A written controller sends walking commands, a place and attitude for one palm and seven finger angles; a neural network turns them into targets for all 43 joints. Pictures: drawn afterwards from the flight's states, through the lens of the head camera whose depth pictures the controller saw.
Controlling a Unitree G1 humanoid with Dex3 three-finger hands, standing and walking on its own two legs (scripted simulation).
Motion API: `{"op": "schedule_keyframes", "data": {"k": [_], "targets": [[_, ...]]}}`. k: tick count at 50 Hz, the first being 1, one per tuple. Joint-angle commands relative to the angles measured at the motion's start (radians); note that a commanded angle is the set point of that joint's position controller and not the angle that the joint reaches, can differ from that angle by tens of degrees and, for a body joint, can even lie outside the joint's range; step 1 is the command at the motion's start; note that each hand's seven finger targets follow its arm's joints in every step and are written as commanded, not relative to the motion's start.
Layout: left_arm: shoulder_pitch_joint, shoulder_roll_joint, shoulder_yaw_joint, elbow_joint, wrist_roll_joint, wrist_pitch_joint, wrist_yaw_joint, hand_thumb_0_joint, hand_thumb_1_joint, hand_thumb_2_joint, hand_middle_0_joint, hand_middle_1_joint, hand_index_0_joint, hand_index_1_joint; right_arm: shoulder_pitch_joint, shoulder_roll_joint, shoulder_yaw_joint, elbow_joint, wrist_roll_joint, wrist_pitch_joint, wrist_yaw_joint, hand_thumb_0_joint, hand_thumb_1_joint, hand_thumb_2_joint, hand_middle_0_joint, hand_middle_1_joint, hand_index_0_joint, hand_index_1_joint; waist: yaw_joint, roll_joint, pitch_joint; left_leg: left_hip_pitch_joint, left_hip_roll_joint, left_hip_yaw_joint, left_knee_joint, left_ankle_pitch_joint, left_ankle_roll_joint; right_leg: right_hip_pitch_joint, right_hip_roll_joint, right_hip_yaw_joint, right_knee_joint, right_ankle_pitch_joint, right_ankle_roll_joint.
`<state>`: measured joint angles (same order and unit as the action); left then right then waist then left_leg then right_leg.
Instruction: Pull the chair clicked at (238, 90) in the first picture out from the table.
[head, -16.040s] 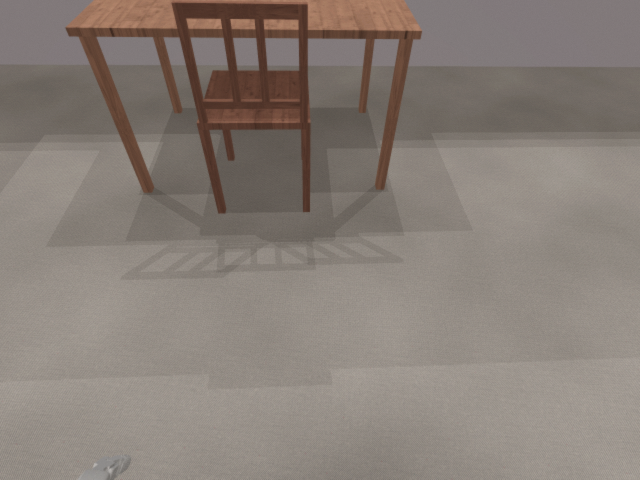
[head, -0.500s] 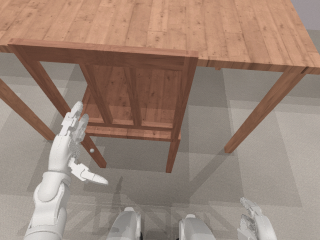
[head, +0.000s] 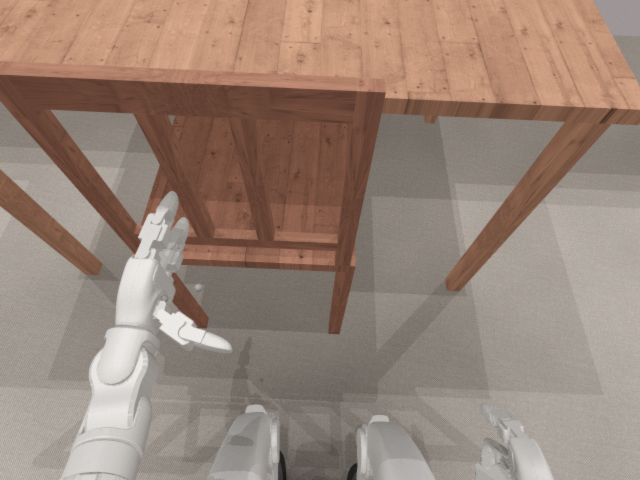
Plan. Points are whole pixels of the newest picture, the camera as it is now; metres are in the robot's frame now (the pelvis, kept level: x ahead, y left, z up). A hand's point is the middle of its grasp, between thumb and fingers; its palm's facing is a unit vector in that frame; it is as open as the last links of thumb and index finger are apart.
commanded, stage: aim the fingers beside a spindle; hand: left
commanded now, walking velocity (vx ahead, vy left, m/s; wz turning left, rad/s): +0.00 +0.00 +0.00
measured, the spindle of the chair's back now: (183, 183) +0.49 +0.19 +0.02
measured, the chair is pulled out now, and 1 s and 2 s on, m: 0.00 0.00 0.00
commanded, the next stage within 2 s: none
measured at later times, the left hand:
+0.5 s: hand (177, 272) +0.35 +0.17 +0.03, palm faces -0.02 -1.00 -0.06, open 16.9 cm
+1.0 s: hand (187, 290) +0.34 +0.17 +0.00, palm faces -0.06 -1.00 -0.01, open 17.0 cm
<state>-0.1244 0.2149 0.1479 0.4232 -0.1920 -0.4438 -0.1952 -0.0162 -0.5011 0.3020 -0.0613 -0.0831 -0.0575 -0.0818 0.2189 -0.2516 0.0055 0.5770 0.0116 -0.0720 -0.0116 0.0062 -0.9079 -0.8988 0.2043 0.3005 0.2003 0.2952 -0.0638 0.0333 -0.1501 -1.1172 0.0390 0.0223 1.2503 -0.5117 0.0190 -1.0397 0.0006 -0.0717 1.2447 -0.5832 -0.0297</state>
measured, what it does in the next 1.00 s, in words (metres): stands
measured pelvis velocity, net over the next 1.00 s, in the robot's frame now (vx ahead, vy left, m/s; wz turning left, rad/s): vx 0.00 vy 0.01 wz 0.01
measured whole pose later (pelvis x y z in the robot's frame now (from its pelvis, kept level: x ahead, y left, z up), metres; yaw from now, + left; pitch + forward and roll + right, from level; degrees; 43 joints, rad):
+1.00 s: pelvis +0.00 +0.01 +0.00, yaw +0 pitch +22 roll -2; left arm -0.13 0.24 0.14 0.46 -0.21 -0.41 -0.21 -0.02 -0.50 0.30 -0.06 -0.08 -0.05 -0.08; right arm 0.21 -0.25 0.01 0.56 0.02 -0.05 -0.01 0.01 -0.91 -0.90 0.20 0.30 0.20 0.30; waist -0.06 0.03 -0.15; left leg -1.13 0.03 0.01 1.26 -0.52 0.03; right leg -1.04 0.00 -0.08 1.24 -0.59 -0.02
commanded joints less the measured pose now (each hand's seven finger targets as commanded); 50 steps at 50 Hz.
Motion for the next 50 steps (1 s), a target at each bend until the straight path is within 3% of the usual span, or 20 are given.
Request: {"op": "schedule_keyframes", "data": {"k": [1,4,8,12,13,17,18,21,23,27,29,34,36,38,41,43,46,48,49,50], "targets": [[-0.169,0.234,0.159,-0.26,-0.015,-0.111,0.045,0.0,-0.5,0.3,-0.06,-0.08,-0.06,-0.08,0.016,-0.132,-0.055,-0.129,-0.001,-0.034,-0.008,0.0,-0.9,-0.9,0.2,0.3,0.2,0.3,0.027,-0.008,-0.417,0.288,-0.024,-0.04,-0.137,0.294,0.01,0.249,0.006,0.062,-0.182,0.364,0.013],[-0.154,0.17,0.086,-0.235,-0.013,-0.107,0.019,0.0,-0.5,0.3,-0.06,-0.08,-0.06,-0.08,0.015,-0.134,-0.053,-0.122,0.001,-0.037,-0.006,0.0,-0.9,-0.9,0.2,0.3,0.2,0.3,0.004,0.017,-0.37,0.298,-0.023,-0.043,-0.141,0.274,0.009,0.209,0.008,0.055,-0.193,0.337,0.012],[-0.152,0.075,-0.025,-0.142,-0.032,-0.061,-0.053,0.0,-0.5,0.3,-0.06,-0.08,-0.06,-0.08,0.02,-0.148,-0.056,-0.115,0.015,-0.04,-0.011,0.0,-0.9,-0.9,0.2,0.3,0.2,0.3,-0.036,-0.027,-0.302,0.274,-0.022,-0.05,-0.134,0.21,0.015,0.147,0.007,0.051,-0.221,0.274,0.013],[-0.204,0.118,0.01,-0.173,-0.04,-0.061,-0.058,0.0,-0.5,0.3,-0.06,-0.08,-0.06,-0.08,0.018,-0.156,-0.062,-0.115,0.014,-0.046,-0.019,0.0,-0.9,-0.9,0.2,0.3,0.2,0.3,-0.019,-0.01,-0.326,0.282,-0.021,-0.06,-0.13,0.202,0.014,0.128,0.002,0.046,-0.21,0.244,0.009],[-0.219,0.16,0.047,-0.204,-0.036,-0.074,-0.041,0.0,-0.5,0.3,-0.06,-0.08,-0.06,-0.08,0.015,-0.159,-0.062,-0.115,0.012,-0.047,-0.022,0.0,-0.9,-0.9,0.2,0.3,0.2,0.3,-0.009,0.005,-0.342,0.298,-0.019,-0.064,-0.13,0.224,0.013,0.126,0.004,0.042,-0.197,0.256,0.006],[-0.277,0.21,0.099,-0.314,-0.012,-0.125,0.033,0.0,-0.5,0.3,-0.06,-0.08,-0.06,-0.08,0.009,-0.14,-0.055,-0.118,-0.005,-0.05,-0.017,0.0,-0.9,-0.9,0.2,0.3,0.2,0.3,0.016,0.082,-0.428,0.385,-0.018,-0.073,-0.138,0.303,0.003,0.133,0.006,0.034,-0.168,0.292,0.002],[-0.258,0.259,0.15,-0.302,-0.004,-0.128,0.052,0.0,-0.5,0.3,-0.06,-0.08,-0.06,-0.08,0.016,-0.143,-0.056,-0.113,-0.007,-0.047,-0.017,0.0,-0.9,-0.9,0.2,0.3,0.2,0.3,0.026,0.072,-0.432,0.376,-0.017,-0.072,-0.135,0.315,0.004,0.148,0.01,0.035,-0.164,0.303,0.001],[-0.2,0.196,0.105,-0.25,0.007,-0.112,0.059,0.0,-0.5,0.3,-0.06,-0.08,-0.06,-0.08,0.009,-0.137,-0.054,-0.116,-0.007,-0.037,-0.007,0.0,-0.9,-0.9,0.2,0.3,0.2,0.3,0.021,0.067,-0.42,0.379,-0.017,-0.069,-0.14,0.332,-0.001,0.149,0.009,0.032,-0.163,0.332,0.003],[-0.127,0.162,0.084,-0.134,-0.001,-0.067,0.033,0.0,-0.5,0.3,-0.06,-0.08,-0.06,-0.08,0.017,-0.144,-0.052,-0.12,-0.001,-0.025,-0.003,0.0,-0.9,-0.9,0.2,0.3,0.2,0.3,0.007,-0.012,-0.372,0.309,-0.021,-0.058,-0.144,0.283,0.006,0.178,0.013,0.035,-0.186,0.323,0.007],[-0.153,0.08,-0.012,-0.073,-0.02,-0.009,-0.04,0.0,-0.5,0.3,-0.06,-0.08,-0.06,-0.08,0.02,-0.159,-0.056,-0.128,0.017,-0.014,-0.004,0.0,-0.9,-0.9,0.2,0.3,0.2,0.3,-0.021,-0.048,-0.302,0.253,-0.023,-0.056,-0.145,0.202,0.009,0.144,0.007,0.034,-0.209,0.266,0.011],[-0.173,0.079,-0.023,-0.14,-0.029,-0.021,-0.049,0.0,-0.5,0.3,-0.06,-0.08,-0.06,-0.08,0.019,-0.157,-0.06,-0.139,0.019,-0.019,-0.008,0.0,-0.9,-0.9,0.2,0.3,0.2,0.3,-0.017,-0.022,-0.34,0.299,-0.019,-0.063,-0.144,0.238,0.01,0.138,0.006,0.029,-0.199,0.283,0.007],[-0.233,0.192,0.06,-0.421,-0.019,-0.122,0.034,0.0,-0.5,0.3,-0.06,-0.08,-0.06,-0.08,0.027,-0.143,-0.061,-0.134,-0.003,-0.043,-0.012,0.0,-0.9,-0.9,0.2,0.3,0.2,0.3,0.022,0.116,-0.498,0.483,-0.012,-0.086,-0.147,0.414,-0.003,0.147,0.007,0.024,-0.166,0.363,0.0],[-0.197,0.201,0.086,-0.396,-0.003,-0.137,0.073,0.0,-0.5,0.3,-0.06,-0.08,-0.06,-0.08,0.026,-0.137,-0.059,-0.115,-0.009,-0.044,-0.01,0.0,-0.9,-0.9,0.2,0.3,0.2,0.3,0.02,0.083,-0.471,0.48,-0.008,-0.09,-0.147,0.432,-0.005,0.139,0.009,0.02,-0.162,0.371,0.001],[-0.151,0.21,0.108,-0.288,0.017,-0.121,0.09,0.0,-0.5,0.3,-0.06,-0.08,-0.06,-0.08,0.027,-0.138,-0.055,-0.103,-0.01,-0.033,-0.005,0.0,-0.9,-0.9,0.2,0.3,0.2,0.3,0.013,0.028,-0.404,0.389,-0.013,-0.082,-0.145,0.374,0.0,0.148,0.011,0.019,-0.162,0.351,0.003],[-0.137,0.133,0.055,-0.076,0.024,-0.061,0.057,0.0,-0.5,0.3,-0.06,-0.08,-0.06,-0.08,0.018,-0.145,-0.051,-0.1,-0.002,-0.01,0.001,0.0,-0.9,-0.9,0.2,0.3,0.2,0.3,-0.015,-0.054,-0.278,0.251,-0.022,-0.062,-0.141,0.218,0.003,0.122,0.013,0.025,-0.183,0.268,0.01],[-0.135,0.103,0.029,-0.004,0.013,-0.028,0.015,0.0,-0.5,0.3,-0.06,-0.08,-0.06,-0.08,0.019,-0.154,-0.051,-0.11,0.008,-0.002,0.0,0.0,-0.9,-0.9,0.2,0.3,0.2,0.3,-0.017,-0.069,-0.249,0.213,-0.027,-0.054,-0.143,0.176,0.007,0.127,0.013,0.03,-0.2,0.239,0.006],[-0.173,0.101,0.007,-0.132,-0.023,-0.032,-0.037,0.0,-0.5,0.3,-0.06,-0.08,-0.06,-0.08,0.014,-0.155,-0.058,-0.141,0.015,-0.008,-0.004,0.0,-0.9,-0.9,0.2,0.3,0.2,0.3,-0.002,-0.018,-0.365,0.285,-0.027,-0.051,-0.139,0.238,0.01,0.174,0.005,0.041,-0.2,0.298,0.004],[-0.207,0.117,-0.007,-0.306,-0.037,-0.07,-0.041,0.0,-0.5,0.3,-0.06,-0.08,-0.06,-0.08,0.008,-0.148,-0.06,-0.157,0.012,-0.023,-0.008,0.0,-0.9,-0.9,0.2,0.3,0.2,0.3,0.008,0.065,-0.467,0.393,-0.02,-0.064,-0.141,0.343,0.008,0.192,0.005,0.036,-0.181,0.364,0.0],[-0.209,0.152,0.02,-0.385,-0.04,-0.091,-0.028,0.0,-0.5,0.3,-0.06,-0.08,-0.06,-0.08,0.016,-0.145,-0.064,-0.157,0.009,-0.028,-0.01,0.0,-0.9,-0.9,0.2,0.3,0.2,0.3,0.02,0.089,-0.52,0.45,-0.018,-0.07,-0.145,0.389,0.005,0.203,0.006,0.036,-0.182,0.387,0.0],[-0.199,0.18,0.046,-0.417,-0.04,-0.107,-0.011,0.0,-0.5,0.3,-0.06,-0.08,-0.06,-0.08,0.019,-0.145,-0.064,-0.148,0.007,-0.033,-0.012,0.0,-0.9,-0.9,0.2,0.3,0.2,0.3,0.021,0.096,-0.52,0.482,-0.013,-0.077,-0.148,0.414,0.001,0.192,0.008,0.032,-0.181,0.39,0.0]]}}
